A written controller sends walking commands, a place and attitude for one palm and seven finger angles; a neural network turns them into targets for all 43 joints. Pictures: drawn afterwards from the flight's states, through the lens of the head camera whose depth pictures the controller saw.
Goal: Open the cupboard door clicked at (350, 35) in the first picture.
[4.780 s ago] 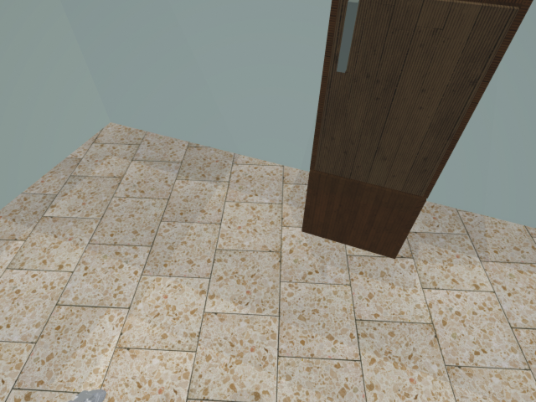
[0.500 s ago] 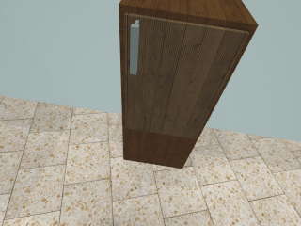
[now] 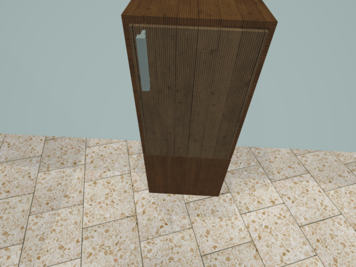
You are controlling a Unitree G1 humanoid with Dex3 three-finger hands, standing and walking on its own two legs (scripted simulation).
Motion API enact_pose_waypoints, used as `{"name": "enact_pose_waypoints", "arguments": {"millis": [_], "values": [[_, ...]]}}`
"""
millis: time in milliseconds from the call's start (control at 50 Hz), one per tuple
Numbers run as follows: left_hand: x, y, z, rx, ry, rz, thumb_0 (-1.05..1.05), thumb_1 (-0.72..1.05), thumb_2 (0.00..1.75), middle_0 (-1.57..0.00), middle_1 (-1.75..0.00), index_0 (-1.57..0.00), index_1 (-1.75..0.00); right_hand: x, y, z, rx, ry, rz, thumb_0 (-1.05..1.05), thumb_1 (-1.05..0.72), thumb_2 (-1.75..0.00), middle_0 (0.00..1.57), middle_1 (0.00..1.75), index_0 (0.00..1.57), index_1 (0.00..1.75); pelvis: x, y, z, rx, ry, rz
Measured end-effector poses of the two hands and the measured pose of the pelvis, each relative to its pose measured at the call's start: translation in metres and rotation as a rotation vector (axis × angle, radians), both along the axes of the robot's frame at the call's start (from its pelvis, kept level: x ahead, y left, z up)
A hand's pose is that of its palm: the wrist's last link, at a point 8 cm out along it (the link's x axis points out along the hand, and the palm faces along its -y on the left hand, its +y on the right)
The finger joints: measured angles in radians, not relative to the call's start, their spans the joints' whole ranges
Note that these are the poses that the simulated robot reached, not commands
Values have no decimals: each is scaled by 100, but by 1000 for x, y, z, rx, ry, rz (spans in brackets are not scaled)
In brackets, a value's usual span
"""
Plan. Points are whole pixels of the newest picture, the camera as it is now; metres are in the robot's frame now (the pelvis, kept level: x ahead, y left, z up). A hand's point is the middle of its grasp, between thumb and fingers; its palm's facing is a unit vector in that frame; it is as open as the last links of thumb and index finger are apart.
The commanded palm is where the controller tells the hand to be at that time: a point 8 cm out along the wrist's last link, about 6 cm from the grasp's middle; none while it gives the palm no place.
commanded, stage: come to a stop and stand still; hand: left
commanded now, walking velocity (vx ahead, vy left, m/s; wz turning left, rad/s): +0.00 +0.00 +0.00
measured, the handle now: (144, 61) +0.64 +0.13 +0.15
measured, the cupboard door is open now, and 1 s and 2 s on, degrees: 0 0 0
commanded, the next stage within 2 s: look again from close up in 0.08 s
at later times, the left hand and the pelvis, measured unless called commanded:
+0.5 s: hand out of the picture +0.01 +0.17 -0.18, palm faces +0.04 -0.98 -0.21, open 7.4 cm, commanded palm none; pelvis +0.01 +0.00 -0.01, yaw +1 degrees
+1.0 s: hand out of the picture +0.02 +0.16 -0.19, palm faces +0.01 -0.98 -0.19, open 7.4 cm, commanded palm none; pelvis +0.03 -0.01 -0.01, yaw +0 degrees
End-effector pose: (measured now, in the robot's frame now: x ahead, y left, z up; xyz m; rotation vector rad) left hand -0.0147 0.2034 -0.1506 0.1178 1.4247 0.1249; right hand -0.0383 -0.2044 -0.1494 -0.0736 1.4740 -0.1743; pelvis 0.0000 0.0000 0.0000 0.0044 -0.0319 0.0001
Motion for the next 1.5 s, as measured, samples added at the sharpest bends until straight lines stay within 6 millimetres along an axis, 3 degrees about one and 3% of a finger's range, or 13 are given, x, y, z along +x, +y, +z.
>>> {"name": "enact_pose_waypoints", "arguments": {"millis": [100,200,320,500,680,900,1100,1180,1300,1380,1500], "values": [[-6,-2,1,3,7,7,0,91,90,-20,-30,-20,-30,-15,2,0,10,30,-9,0,-91,-90,20,30,20,30,-3,-3,0,0,7,1],[-15,-6,1,10,21,9,0,91,90,-20,-30,-20,-30,-16,0,-2,17,34,-3,0,-91,-90,20,30,20,30,-5,-6,-1,-6,13,3],[-16,1,-4,23,1,-3,0,91,90,-20,-30,-20,-30,6,-7,-10,10,-45,35,0,-91,-90,20,30,20,30,-5,-3,-11,-23,22,17],[15,16,0,53,-88,4,0,91,90,-20,-30,-20,-30,49,-15,-9,-25,-140,77,2,-93,-90,20,30,20,30,6,1,-11,-8,15,11],[36,20,2,54,-114,-19,0,91,90,-20,-30,-20,-30,78,-26,1,-55,-198,89,1,-92,-90,20,30,20,30,12,-2,-8,-3,16,0],[36,16,-3,39,-74,-22,0,91,90,-20,-30,-20,-30,84,-30,2,-59,-174,87,0,-92,-90,20,30,20,30,21,-6,-8,0,21,-5],[26,-6,-5,29,11,20,0,91,90,-19,-30,-20,-30,79,-42,-10,-35,-75,60,0,-91,-90,20,30,20,30,50,-24,-15,-8,53,4],[17,-15,-6,18,52,62,0,91,90,-20,-30,-20,-30,105,-43,-6,-42,-65,85,0,-91,-90,20,30,20,30,66,-24,-14,-15,55,14],[9,-18,-18,-29,182,82,0,91,90,-20,-30,-20,-30,173,-41,-4,-96,-188,108,1,-93,-90,20,30,20,30,95,-14,-23,-20,44,1],[37,-13,-17,-21,184,57,0,91,90,-20,-30,-20,-30,195,-34,2,-104,-238,90,0,-93,-90,20,30,20,30,105,-13,-18,-11,37,-27],[113,-9,-7,19,2,25,0,91,90,-19,-30,-20,-30,205,-48,9,-104,-231,93,-1,-95,-90,21,30,20,30,106,-23,-7,-14,44,-14]]}}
